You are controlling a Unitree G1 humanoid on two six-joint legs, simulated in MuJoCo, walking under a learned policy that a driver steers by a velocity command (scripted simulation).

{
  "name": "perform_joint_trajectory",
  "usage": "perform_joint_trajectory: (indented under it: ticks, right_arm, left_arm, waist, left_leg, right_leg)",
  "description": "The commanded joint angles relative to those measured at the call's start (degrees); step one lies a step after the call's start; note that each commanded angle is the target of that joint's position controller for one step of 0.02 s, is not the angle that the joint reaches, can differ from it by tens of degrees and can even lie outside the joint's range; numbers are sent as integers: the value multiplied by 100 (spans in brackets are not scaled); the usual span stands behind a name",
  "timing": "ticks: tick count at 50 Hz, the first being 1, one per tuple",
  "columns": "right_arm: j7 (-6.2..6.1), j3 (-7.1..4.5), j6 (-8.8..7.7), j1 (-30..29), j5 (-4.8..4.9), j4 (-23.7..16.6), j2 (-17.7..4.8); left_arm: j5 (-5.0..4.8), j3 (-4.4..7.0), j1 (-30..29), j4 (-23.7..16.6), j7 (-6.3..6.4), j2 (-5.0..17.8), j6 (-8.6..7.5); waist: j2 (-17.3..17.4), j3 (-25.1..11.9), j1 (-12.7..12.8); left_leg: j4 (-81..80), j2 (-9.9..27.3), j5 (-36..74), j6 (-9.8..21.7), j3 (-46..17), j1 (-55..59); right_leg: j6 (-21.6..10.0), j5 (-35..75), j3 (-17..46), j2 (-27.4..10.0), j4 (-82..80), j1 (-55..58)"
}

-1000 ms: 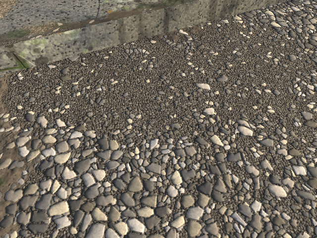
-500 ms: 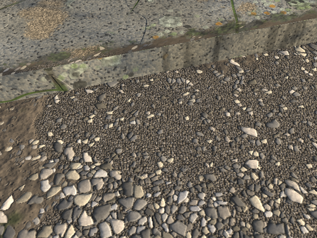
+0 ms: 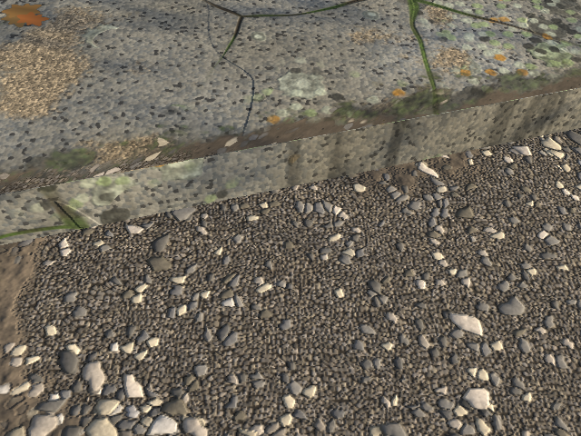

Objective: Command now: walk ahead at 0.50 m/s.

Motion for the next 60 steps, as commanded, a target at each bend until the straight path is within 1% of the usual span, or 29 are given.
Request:
perform_joint_trajectory:
  ticks: [1, 6, 11, 14, 15, 16, 17, 18, 19, 20, 21, 22, 23, 25, 28, 33, 38, 41, 42, 43, 44, 45, 46, 47, 48, 49, 50, 54, 60]
  right_arm:
    - [-61, -205, -144, -179, 19, -279, -830]
    - [-149, -219, -69, 216, 72, -32, -964]
    - [-179, -246, 69, 691, 121, 285, -1053]
    - [-222, -286, 158, 615, 133, 351, -1155]
    - [-236, -289, 189, 496, 136, 340, -1189]
    - [-253, -235, 214, 471, 106, 310, -1070]
    - [-273, -108, 198, 538, -37, 152, -792]
    - [-199, 75, 66, 1290, 12, 124, -112]
    - [-161, -59, -51, 834, 127, 180, -764]
    - [-131, -132, -124, 281, 255, -1, -988]
    - [-158, -117, -146, -2, 231, -53, -921]
    - [-177, -142, -126, -134, 137, -66, -872]
    - [-175, -151, -69, 2, 113, -35, -799]
    - [-191, -121, 54, 167, 102, 30, -587]
    - [-215, -102, 119, -316, 36, -134, -516]
    - [-133, -24, 24, -1259, 49, -351, -352]
    - [17, -9, -44, -1942, 120, -626, -431]
    - [73, -79, -80, -1646, 102, -591, -647]
    - [52, -35, 42, -1034, -397, -364, -551]
    - [-13, -124, 35, -72, -496, -56, -713]
    - [-93, -253, 13, 850, -569, 60, -1240]
    - [-122, -433, 87, 1219, -414, 236, -1914]
    - [-104, -342, 122, 790, -210, 163, -1504]
    - [-110, -237, 111, 281, -157, 125, -1125]
    - [-96, -144, 89, -45, -157, 117, -797]
    - [-104, -92, 66, -158, -122, 159, -644]
    - [-96, -65, 41, -188, -103, 224, -564]
    - [-115, -109, -118, 87, -80, 496, -694]
    - [-164, -84, -155, 368, -110, 757, -611]
  left_arm:
    - [63, 66, 8, -352, 30, 273, 29]
    - [34, -19, -937, -587, -72, 95, -65]
    - [-27, -34, -1648, -895, -229, 162, -130]
    - [-13, 31, -1374, -883, -285, 349, -157]
    - [4, 111, -882, -753, -267, 484, -162]
    - [23, 254, 9, -482, -216, 757, -156]
    - [79, 368, 1050, -297, -149, 1185, -126]
    - [59, 415, 1190, -185, -182, 1451, -100]
    - [-20, 265, 1121, -252, -179, 875, -92]
    - [-7, 201, 715, -306, -155, 705, -96]
    - [35, 174, 338, -365, -148, 636, -94]
    - [79, 139, 86, -390, -160, 489, -101]
    - [143, 107, -37, -399, -163, 390, -126]
    - [101, 116, -65, -339, -177, 383, -188]
    - [82, 173, 96, -188, -111, 578, -210]
    - [24, 195, 456, 23, -17, 717, -135]
    - [-41, 237, 891, 314, 13, 809, -6]
    - [-52, 290, 771, 357, 57, 926, 76]
    - [372, 231, 934, 462, 16, 800, 23]
    - [369, 195, 1074, 529, -1, 657, 1]
    - [238, 94, 1190, 348, -24, 351, -15]
    - [118, 39, 1688, 279, -68, 34, -28]
    - [214, 158, 1126, 352, -33, 570, 19]
    - [168, 159, 751, 261, -71, 546, -2]
    - [165, 119, 596, 270, -98, 453, -4]
    - [251, 112, 557, 297, -108, 407, 53]
    - [319, 85, 693, 367, -131, 347, 127]
    - [271, 18, 381, 349, -221, 165, 264]
    - [238, -43, -662, 64, -294, 39, 205]
  waist:
    - [539, -66, 179]
    - [507, 161, -149]
    - [535, 336, -341]
    - [696, 115, -76]
    - [738, -194, 230]
    - [640, -786, 627]
    - [-55, -1684, 943]
    - [-1560, -2307, 492]
    - [-874, -2015, 775]
    - [-596, -1172, 721]
    - [-118, -723, 546]
    - [-8, -392, 392]
    - [-171, -360, 198]
    - [-210, -310, 50]
    - [-83, -32, 92]
    - [-60, 168, 411]
    - [-90, 335, 589]
    - [-221, 126, 313]
    - [-271, -129, 138]
    - [-155, -612, -211]
    - [637, -1425, -536]
    - [2297, -2172, -380]
    - [1198, -1651, -400]
    - [853, -893, -218]
    - [638, -543, -66]
    - [730, -309, 56]
    - [823, -284, 181]
    - [753, 15, 202]
    - [618, 384, -15]
  left_leg:
    - [-1273, 1602, 1074, 1055, -1374, 387]
    - [-1354, 1324, 1105, 770, -711, 480]
    - [-1002, 1690, 1248, 703, -788, 1370]
    - [-444, 1805, 2393, 538, -792, 1790]
    - [135, 1671, 3342, 439, -649, 1752]
    - [1182, 1371, 3607, 274, -423, 1356]
    - [3020, 999, 1875, 65, -169, 112]
    - [4790, -58, -2181, -256, -408, -2146]
    - [5356, 226, -2439, -192, -1058, -2802]
    - [5353, 498, -1918, -127, -912, -3126]
    - [5098, 781, -1387, -144, -740, -2952]
    - [4771, 944, -1070, -190, -697, -2755]
    - [4609, 1081, -847, -216, -746, -2389]
    - [4315, 1147, -702, -312, -693, -2127]
    - [3571, 1217, -39, -486, -643, -2515]
    - [1804, 992, 1392, -515, -393, -2294]
    - [1044, 836, 1168, -347, -404, -2413]
    - [824, 654, 560, -114, -284, -1844]
    - [731, 387, 232, -25, 122, -900]
    - [685, 284, 162, 155, 156, 428]
    - [684, 1532, -153, 491, -1289, 2115]
    - [-105, 2791, -91, 1143, -3868, 3206]
    - [-268, 2451, -423, 967, -3736, 2788]
    - [-311, 2249, -292, 829, -2858, 2029]
    - [-512, 1985, 89, 697, -2338, 1443]
    - [-676, 1793, 482, 605, -1948, 1038]
    - [-789, 1661, 728, 547, -1676, 734]
    - [-1345, 1714, 518, 685, -1087, 528]
    - [-1630, 1594, 656, 525, -115, 838]
  right_leg:
    - [148, 700, 203, -293, -558, -659]
    - [136, 2161, -42, -47, -2322, -398]
    - [-55, 1904, -60, 135, -3065, -538]
    - [-293, 1248, -195, 333, -3284, 18]
    - [-420, 1211, -381, 523, -3410, 777]
    - [-610, 1388, -393, 534, -3386, 2107]
    - [-989, 1665, 864, -569, -3138, 3914]
    - [-1877, 279, 3602, -1656, -3845, 5622]
    - [-1683, -514, 3800, -1526, -4270, 5447]
    - [-1452, -359, 2967, -1359, -4412, 4700]
    - [-1349, 208, 2387, -1151, -4556, 3889]
    - [-1322, 736, 1956, -961, -4729, 3236]
    - [-1292, 1045, 1677, -829, -4884, 2834]
    - [-1364, 1338, 1306, -724, -5171, 2441]
    - [-1414, 1665, 892, -687, -5438, 2309]
    - [-1127, 1724, 226, -391, -5503, 2428]
    - [-1075, 1738, 324, -781, -5170, 3293]
    - [-903, 2721, 339, -913, -4639, 3678]
    - [-679, 3600, 4, -574, -4005, 3604]
    - [-549, 3885, -212, -253, -2817, 3142]
    - [-362, 2354, -496, 153, -1006, 1822]
    - [-211, -1567, -359, 1153, 668, 221]
    - [-350, -1417, 445, 829, 1058, -260]
    - [-392, -852, 377, 550, 952, -344]
    - [-391, -435, 293, 311, 567, -147]
    - [-340, -293, 196, 191, 284, 78]
    - [-270, -199, 140, 127, 124, 405]
    - [-146, 249, 173, 82, -212, 151]
    - [-61, 1365, -24, 92, -1590, -308]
